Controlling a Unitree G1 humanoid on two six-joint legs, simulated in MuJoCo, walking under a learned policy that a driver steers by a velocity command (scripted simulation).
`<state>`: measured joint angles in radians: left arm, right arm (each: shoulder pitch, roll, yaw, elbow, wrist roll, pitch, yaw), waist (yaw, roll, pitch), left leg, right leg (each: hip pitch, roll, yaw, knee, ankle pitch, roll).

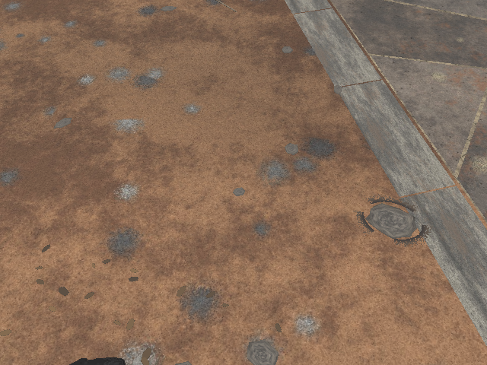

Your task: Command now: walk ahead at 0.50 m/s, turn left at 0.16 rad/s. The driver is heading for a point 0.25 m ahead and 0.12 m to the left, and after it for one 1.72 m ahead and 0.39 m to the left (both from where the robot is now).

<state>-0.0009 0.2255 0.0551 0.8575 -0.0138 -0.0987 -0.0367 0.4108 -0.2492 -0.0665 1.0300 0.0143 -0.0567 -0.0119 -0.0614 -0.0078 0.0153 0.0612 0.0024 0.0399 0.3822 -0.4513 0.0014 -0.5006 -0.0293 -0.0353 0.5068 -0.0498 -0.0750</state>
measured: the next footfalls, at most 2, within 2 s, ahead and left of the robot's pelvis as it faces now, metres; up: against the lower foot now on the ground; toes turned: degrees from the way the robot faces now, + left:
left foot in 0.56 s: +0.43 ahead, +0.16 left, +0.00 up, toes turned +21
right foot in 1.10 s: +0.81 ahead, +0.10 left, +0.00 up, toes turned +24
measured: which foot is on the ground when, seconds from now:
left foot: down 0.00-0.00, up 0.02-0.54, down 0.56-1.00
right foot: down 0.00-0.58, up 0.60-1.00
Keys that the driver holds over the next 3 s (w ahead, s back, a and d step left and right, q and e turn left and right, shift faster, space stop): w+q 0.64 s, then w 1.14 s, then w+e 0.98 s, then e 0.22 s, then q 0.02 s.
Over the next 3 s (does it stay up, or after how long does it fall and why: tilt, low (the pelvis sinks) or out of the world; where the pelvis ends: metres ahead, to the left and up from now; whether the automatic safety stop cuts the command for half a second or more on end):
stays up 1.58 0.45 0.02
